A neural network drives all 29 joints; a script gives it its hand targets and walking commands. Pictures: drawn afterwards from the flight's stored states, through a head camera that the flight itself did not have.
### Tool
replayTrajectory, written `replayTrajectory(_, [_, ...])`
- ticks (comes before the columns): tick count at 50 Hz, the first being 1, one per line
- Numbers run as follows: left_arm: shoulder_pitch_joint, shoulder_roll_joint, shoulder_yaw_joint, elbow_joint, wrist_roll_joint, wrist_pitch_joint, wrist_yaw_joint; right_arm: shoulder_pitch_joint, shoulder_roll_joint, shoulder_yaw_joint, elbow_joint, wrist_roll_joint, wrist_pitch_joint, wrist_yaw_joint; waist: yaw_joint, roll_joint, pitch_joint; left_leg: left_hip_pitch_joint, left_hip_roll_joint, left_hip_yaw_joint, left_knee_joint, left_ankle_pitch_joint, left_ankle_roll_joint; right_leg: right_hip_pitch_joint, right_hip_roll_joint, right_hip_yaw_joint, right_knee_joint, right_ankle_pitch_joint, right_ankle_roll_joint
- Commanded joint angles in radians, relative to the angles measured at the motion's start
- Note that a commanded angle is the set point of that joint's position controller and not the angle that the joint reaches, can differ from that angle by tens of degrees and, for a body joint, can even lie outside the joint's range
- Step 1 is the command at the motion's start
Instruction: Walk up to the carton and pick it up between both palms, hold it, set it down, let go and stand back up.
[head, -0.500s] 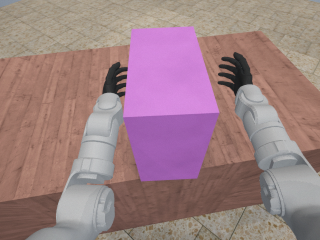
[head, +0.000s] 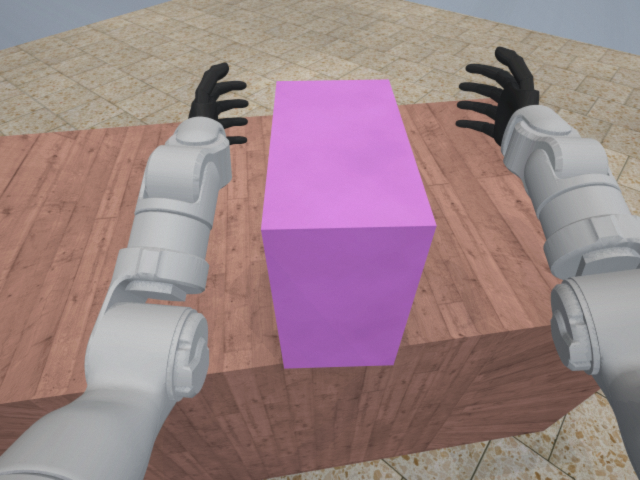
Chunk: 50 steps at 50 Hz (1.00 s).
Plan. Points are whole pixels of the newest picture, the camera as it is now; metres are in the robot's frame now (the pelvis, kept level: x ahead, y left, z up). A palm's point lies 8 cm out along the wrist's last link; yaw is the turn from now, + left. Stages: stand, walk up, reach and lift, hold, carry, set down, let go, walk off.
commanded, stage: set down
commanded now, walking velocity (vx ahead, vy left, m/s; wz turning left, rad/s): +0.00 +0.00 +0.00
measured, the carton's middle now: (335, 225) +0.44 +0.00 +0.07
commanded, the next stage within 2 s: none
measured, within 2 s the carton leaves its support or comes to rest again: neither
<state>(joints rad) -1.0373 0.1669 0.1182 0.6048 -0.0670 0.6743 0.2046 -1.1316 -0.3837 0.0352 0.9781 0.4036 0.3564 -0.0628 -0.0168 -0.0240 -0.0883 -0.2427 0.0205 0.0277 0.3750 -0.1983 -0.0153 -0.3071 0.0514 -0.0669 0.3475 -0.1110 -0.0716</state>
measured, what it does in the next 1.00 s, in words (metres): stands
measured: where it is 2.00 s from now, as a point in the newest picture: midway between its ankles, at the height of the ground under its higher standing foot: outside the picture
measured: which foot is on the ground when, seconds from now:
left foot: down 0.00-1.00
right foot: down 0.00-1.00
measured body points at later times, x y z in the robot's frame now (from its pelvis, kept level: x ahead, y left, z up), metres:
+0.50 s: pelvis +0.01 +0.00 +0.00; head +0.00 +0.02 +0.45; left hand +0.42 +0.16 +0.19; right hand +0.43 -0.21 +0.20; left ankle -0.01 +0.13 -0.74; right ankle +0.04 -0.07 -0.74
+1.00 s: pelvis -0.01 +0.00 +0.00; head -0.01 +0.00 +0.45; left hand +0.36 +0.15 +0.13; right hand +0.36 -0.20 +0.14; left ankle -0.01 +0.13 -0.74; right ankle +0.04 -0.07 -0.74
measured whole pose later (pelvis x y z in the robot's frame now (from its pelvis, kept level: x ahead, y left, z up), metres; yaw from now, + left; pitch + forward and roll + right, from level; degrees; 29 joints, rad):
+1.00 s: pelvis -0.01 +0.00 +0.00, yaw -1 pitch -4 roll +1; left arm -0.44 0.06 0.12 0.05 -0.02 0.70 0.17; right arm -0.50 -0.25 0.03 0.36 0.35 0.33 -0.12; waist -0.04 -0.04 0.04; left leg -0.07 0.02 0.05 0.32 -0.18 -0.02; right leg -0.16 0.06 -0.05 0.32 -0.10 -0.08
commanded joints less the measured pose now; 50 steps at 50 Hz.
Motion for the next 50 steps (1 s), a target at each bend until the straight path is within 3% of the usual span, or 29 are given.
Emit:
replayTrajectory(1, [-0.484,0.113,-0.009,-0.161,-0.032,-0.020,-0.012,-0.462,-0.143,-0.022,-0.164,0.040,-0.007,0.004,0.008,-0.014,-0.462,-0.009,-0.025,-0.017,-0.052,0.128,0.011,0.323,-0.037,0.093,-0.008,0.229,0.105])
replayTrajectory(3, [-0.481,0.133,0.004,-0.121,-0.033,-0.005,-0.007,-0.472,-0.161,-0.012,-0.127,0.046,0.004,0.009,0.006,-0.041,-0.442,-0.005,-0.028,-0.027,-0.041,0.131,0.016,0.328,-0.036,0.093,-0.006,0.258,0.110])
replayTrajectory(4, [-0.517,0.125,-0.022,-0.159,-0.040,0.001,-0.006,-0.480,-0.187,-0.041,-0.132,0.044,0.005,0.008,-0.027,-0.003,-0.475,0.016,-0.022,-0.024,-0.044,0.151,0.001,0.327,-0.028,0.079,-0.001,0.299,0.106])
replayTrajectory(6, [-0.448,0.127,-0.003,-0.180,-0.030,0.015,-0.019,-0.406,-0.169,-0.014,-0.127,0.064,0.015,0.004,-0.016,-0.010,-0.451,0.050,-0.023,-0.033,-0.043,0.192,0.004,0.342,-0.031,0.089,-0.009,0.336,0.111])
replayTrajectory(7, [-0.440,0.137,0.003,-0.145,-0.019,0.021,-0.025,-0.406,-0.178,-0.017,-0.092,0.053,0.023,0.002,-0.030,-0.014,-0.428,0.052,-0.023,-0.032,-0.044,0.184,0.007,0.342,-0.033,0.087,-0.008,0.348,0.114])
replayTrajectory(8, [-0.435,0.140,0.021,-0.270,-0.015,0.032,-0.026,-0.402,-0.194,-0.017,-0.190,0.060,0.016,-0.007,-0.023,-0.013,-0.517,0.081,-0.031,-0.019,-0.040,0.254,-0.004,0.400,-0.027,0.081,-0.003,0.449,0.123])
replayTrajectory(9, [-0.431,0.128,0.001,-0.259,-0.013,0.050,-0.029,-0.412,-0.203,-0.036,-0.181,0.054,0.017,-0.012,-0.043,0.015,-0.522,0.087,-0.030,-0.020,-0.034,0.275,-0.011,0.412,-0.022,0.071,0.010,0.490,0.122])
replayTrajectory(12, [-0.416,0.125,-0.001,-0.259,-0.010,0.069,-0.036,-0.417,-0.200,-0.022,-0.190,0.065,0.022,-0.009,-0.033,0.010,-0.444,0.073,-0.028,-0.021,-0.049,0.260,-0.023,0.384,-0.017,0.054,0.003,0.451,0.121])
replayTrajectory(13, [-0.338,0.118,0.013,-0.219,0.007,0.076,-0.042,-0.351,-0.180,0.015,-0.155,0.078,0.028,-0.008,-0.012,0.004,-0.390,0.081,-0.029,-0.025,-0.053,0.257,-0.013,0.389,-0.021,0.070,-0.003,0.445,0.122])
replayTrajectory(14, [-0.314,0.098,-0.002,-0.258,0.003,0.078,-0.049,-0.318,-0.189,0.001,-0.168,0.078,0.024,-0.006,-0.046,0.023,-0.418,0.100,-0.029,-0.024,-0.048,0.277,-0.019,0.399,-0.023,0.071,-0.004,0.465,0.119])
replayTrajectory(16, [-0.265,0.103,0.026,-0.354,0.013,0.074,-0.055,-0.272,-0.176,0.022,-0.245,0.096,0.008,-0.005,-0.015,0.013,-0.461,0.129,-0.034,-0.020,-0.038,0.332,-0.016,0.412,-0.019,0.069,0.000,0.512,0.126])
replayTrajectory(17, [-0.230,0.092,0.021,-0.325,0.027,0.079,-0.056,-0.246,-0.166,0.033,-0.218,0.104,0.011,0.001,-0.014,0.012,-0.397,0.124,-0.030,-0.021,-0.049,0.315,-0.016,0.395,-0.013,0.059,-0.003,0.474,0.124])
replayTrajectory(21, [-0.084,0.064,0.045,-0.419,0.060,0.080,-0.074,-0.125,-0.136,0.030,-0.291,0.084,-0.004,-0.003,-0.006,0.008,-0.325,0.146,-0.032,-0.010,-0.069,0.311,-0.014,0.410,-0.012,0.057,-0.025,0.433,0.120])
replayTrajectory(23, [-0.037,0.063,0.047,-0.496,0.068,0.066,-0.077,-0.055,-0.112,0.021,-0.374,0.074,-0.018,-0.004,-0.014,0.011,-0.313,0.152,-0.034,-0.002,-0.080,0.289,-0.012,0.399,-0.015,0.064,-0.030,0.408,0.121])
replayTrajectory(26, [-0.125,0.076,0.029,-0.613,0.007,0.050,-0.049,-0.158,-0.126,-0.042,-0.563,0.036,-0.039,-0.010,-0.003,-0.009,-0.379,0.121,-0.033,0.000,-0.073,0.237,-0.004,0.354,-0.017,0.060,-0.020,0.324,0.116])
replayTrajectory(27, [-0.127,0.057,0.000,-0.637,-0.006,0.046,-0.038,-0.142,-0.119,-0.064,-0.566,0.021,-0.038,-0.008,-0.026,0.008,-0.382,0.139,-0.031,-0.003,-0.067,0.213,-0.007,0.306,-0.017,0.051,-0.027,0.253,0.106])
replayTrajectory(28, [-0.098,0.036,-0.009,-0.621,-0.015,0.045,-0.028,-0.109,-0.110,-0.068,-0.561,0.019,-0.042,-0.003,-0.020,0.019,-0.337,0.158,-0.022,-0.004,-0.069,0.184,-0.009,0.270,-0.013,0.044,-0.035,0.192,0.099])
replayTrajectory(29, [-0.079,0.014,-0.037,-0.685,-0.016,0.046,-0.018,-0.065,-0.120,-0.081,-0.552,0.015,-0.042,0.006,-0.033,0.058,-0.361,0.203,-0.014,-0.007,-0.067,0.212,-0.023,0.247,-0.002,0.030,-0.032,0.186,0.090])
replayTrajectory(31, [-0.046,0.015,-0.026,-0.616,-0.013,0.072,-0.014,-0.053,-0.127,-0.092,-0.537,-0.017,-0.027,0.008,-0.031,0.038,-0.317,0.206,-0.012,-0.012,-0.058,0.186,-0.017,0.229,-0.014,0.038,-0.045,0.148,0.083])
replayTrajectory(36, [0.104,-0.011,0.009,-0.611,0.025,0.092,-0.023,0.080,-0.103,-0.083,-0.549,-0.043,-0.025,-0.015,-0.027,-0.041,-0.291,0.187,-0.018,-0.009,-0.076,0.153,0.001,0.318,-0.023,0.067,-0.053,0.178,0.102])
replayTrajectory(39, [0.173,-0.019,0.021,-0.552,0.044,0.067,-0.036,0.138,-0.050,-0.055,-0.563,-0.039,-0.030,-0.028,-0.012,-0.075,-0.197,0.110,-0.024,-0.004,-0.099,0.084,0.028,0.353,-0.049,0.107,-0.070,0.101,0.104])
replayTrajectory(40, [0.175,-0.021,0.028,-0.603,0.051,0.056,-0.038,0.141,-0.040,-0.049,-0.620,-0.030,-0.039,-0.032,-0.003,-0.077,-0.229,0.115,-0.029,-0.001,-0.098,0.083,0.028,0.364,-0.049,0.110,-0.070,0.100,0.102])
replayTrajectory(41, [0.169,-0.015,0.008,-0.636,0.049,0.045,-0.039,0.164,-0.029,-0.053,-0.650,-0.042,-0.041,-0.036,-0.027,-0.056,-0.220,0.108,-0.032,-0.002,-0.099,0.080,0.027,0.358,-0.056,0.117,-0.075,0.075,0.100])
replayTrajectory(42, [0.216,-0.012,0.027,-0.636,0.060,0.033,-0.039,0.199,-0.002,-0.043,-0.676,-0.033,-0.050,-0.039,-0.004,-0.061,-0.201,0.123,-0.034,0.004,-0.099,0.083,0.027,0.357,-0.059,0.118,-0.081,0.064,0.102])
replayTrajectory(44, [0.218,-0.026,0.004,-0.702,0.046,0.006,-0.040,0.229,0.020,-0.036,-0.746,-0.039,-0.064,-0.042,-0.009,-0.041,-0.228,0.110,-0.030,-0.002,-0.101,0.082,0.029,0.371,-0.060,0.117,-0.072,0.085,0.093])
replayTrajectory(46, [0.238,-0.015,0.025,-0.692,0.058,-0.010,-0.039,0.268,0.039,-0.042,-0.755,-0.050,-0.058,-0.048,0.006,-0.046,-0.210,0.116,-0.030,0.000,-0.100,0.060,0.036,0.356,-0.073,0.133,-0.084,0.009,0.095])
replayTrajectory(47, [0.233,-0.026,0.003,-0.714,0.047,-0.014,-0.037,0.277,0.047,-0.051,-0.775,-0.050,-0.056,-0.052,-0.007,-0.046,-0.189,0.110,-0.027,0.002,-0.113,0.033,0.035,0.346,-0.071,0.128,-0.088,0.009,0.096])
replayTrajectory(48, [0.280,-0.022,0.024,-0.691,0.063,-0.012,-0.033,0.304,0.044,-0.042,-0.772,-0.065,-0.054,-0.057,0.009,-0.057,-0.134,0.103,-0.028,0.005,-0.115,0.021,0.038,0.327,-0.069,0.130,-0.093,-0.040,0.095])
replayTrajectory(50, [0.252,-0.043,-0.010,-0.729,0.038,-0.011,-0.029,0.306,0.042,-0.072,-0.816,-0.089,-0.060,-0.064,-0.015,-0.033,-0.146,0.110,-0.023,0.003,-0.105,0.012,0.033,0.286,-0.072,0.128,-0.101,-0.097,0.083])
